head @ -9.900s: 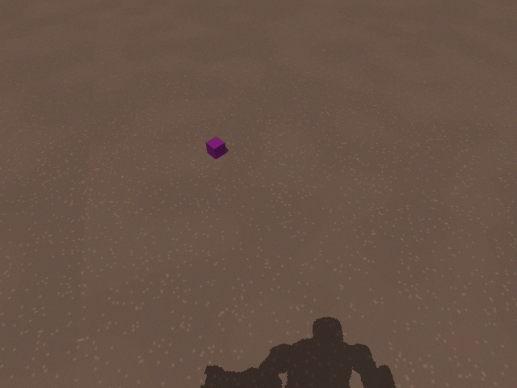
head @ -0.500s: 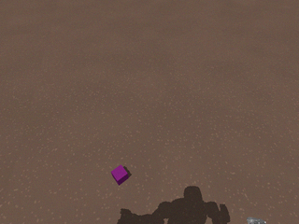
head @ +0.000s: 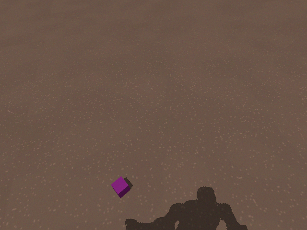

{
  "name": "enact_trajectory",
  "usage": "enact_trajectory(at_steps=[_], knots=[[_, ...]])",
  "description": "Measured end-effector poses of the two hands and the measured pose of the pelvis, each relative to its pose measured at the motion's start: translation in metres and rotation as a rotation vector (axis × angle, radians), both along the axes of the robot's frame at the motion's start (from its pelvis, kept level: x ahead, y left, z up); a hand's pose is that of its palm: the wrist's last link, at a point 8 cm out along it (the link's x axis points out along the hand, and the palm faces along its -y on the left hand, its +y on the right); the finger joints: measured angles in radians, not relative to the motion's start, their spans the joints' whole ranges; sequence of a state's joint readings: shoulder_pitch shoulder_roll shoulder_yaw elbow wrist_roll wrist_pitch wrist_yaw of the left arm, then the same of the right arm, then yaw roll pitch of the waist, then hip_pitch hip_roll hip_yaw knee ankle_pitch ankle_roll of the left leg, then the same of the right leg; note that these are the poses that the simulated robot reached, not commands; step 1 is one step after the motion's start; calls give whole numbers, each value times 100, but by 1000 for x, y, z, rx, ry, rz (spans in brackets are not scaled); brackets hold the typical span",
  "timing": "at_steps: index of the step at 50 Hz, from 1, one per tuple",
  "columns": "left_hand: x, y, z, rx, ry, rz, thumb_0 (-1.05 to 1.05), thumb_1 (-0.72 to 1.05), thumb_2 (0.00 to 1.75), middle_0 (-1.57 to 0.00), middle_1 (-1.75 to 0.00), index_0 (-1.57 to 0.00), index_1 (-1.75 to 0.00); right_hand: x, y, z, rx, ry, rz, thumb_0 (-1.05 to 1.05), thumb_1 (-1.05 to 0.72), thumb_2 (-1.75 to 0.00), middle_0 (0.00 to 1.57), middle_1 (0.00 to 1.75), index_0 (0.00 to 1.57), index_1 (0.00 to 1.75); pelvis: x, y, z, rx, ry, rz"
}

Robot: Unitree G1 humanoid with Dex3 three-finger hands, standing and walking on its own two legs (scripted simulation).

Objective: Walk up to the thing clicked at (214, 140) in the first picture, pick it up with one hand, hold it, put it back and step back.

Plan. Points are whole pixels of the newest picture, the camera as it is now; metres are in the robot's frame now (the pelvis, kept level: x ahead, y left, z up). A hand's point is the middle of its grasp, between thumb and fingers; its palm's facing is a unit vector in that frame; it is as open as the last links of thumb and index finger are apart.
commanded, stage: walk up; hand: left
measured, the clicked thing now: (120, 187) +0.49 +0.28 -0.73
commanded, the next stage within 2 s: none
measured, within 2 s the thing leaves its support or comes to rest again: neither
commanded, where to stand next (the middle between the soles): +0.07 +0.04 m, yaw +0 degrees
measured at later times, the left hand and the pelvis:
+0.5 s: hand out of the picture +0.11 +0.29 -0.17, palm faces -0.03 -0.93 -0.36, open 7.4 cm; pelvis -0.03 +0.03 -0.02, yaw -1 degrees
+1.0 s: hand out of the picture -0.05 +0.30 -0.15, palm faces +0.01 -0.93 -0.38, open 7.4 cm; pelvis -0.03 +0.03 -0.01, yaw +0 degrees
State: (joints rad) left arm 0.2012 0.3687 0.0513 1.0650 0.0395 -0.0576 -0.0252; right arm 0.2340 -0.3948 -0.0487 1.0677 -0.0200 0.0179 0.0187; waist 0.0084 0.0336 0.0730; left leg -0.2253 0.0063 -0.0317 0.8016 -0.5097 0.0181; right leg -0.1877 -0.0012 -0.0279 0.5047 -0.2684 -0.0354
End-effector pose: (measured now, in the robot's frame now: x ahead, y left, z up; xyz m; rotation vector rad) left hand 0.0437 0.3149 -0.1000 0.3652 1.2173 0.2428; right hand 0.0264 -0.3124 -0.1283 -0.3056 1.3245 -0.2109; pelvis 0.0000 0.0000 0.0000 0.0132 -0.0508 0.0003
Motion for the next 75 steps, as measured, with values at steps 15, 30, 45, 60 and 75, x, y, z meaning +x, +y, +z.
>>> enact_trajectory(at_steps=[15,30,45,60,75], knots=[[59,19,-34,-28,-29,-1,1,90,90,-21,-31,-20,-30,64,31,-6,-48,-76,41,0,-90,-90,20,30,20,30,8,29,-21,2,5,17],[7,12,-34,5,-9,-58,0,90,90,-20,-30,-20,-30,54,23,-2,-29,-257,67,0,-90,-90,20,30,21,30,-49,15,-29,0,22,-59],[-89,11,1,-2,42,61,0,90,90,-21,-31,-20,-30,-7,14,6,9,-54,77,1,-90,-90,20,30,20,30,-39,13,-2,-7,1,-7],[-27,61,-22,-49,19,0,1,90,90,-20,-30,-20,-30,87,74,46,-47,-334,99,0,-90,-90,20,30,20,30,-2,63,-4,-21,-30,-18],[8,57,-27,17,31,-83,0,90,90,-20,-30,-20,-30,53,69,10,-27,-234,56,0,-90,-90,20,30,21,30,-37,58,-18,-9,23,-68]])
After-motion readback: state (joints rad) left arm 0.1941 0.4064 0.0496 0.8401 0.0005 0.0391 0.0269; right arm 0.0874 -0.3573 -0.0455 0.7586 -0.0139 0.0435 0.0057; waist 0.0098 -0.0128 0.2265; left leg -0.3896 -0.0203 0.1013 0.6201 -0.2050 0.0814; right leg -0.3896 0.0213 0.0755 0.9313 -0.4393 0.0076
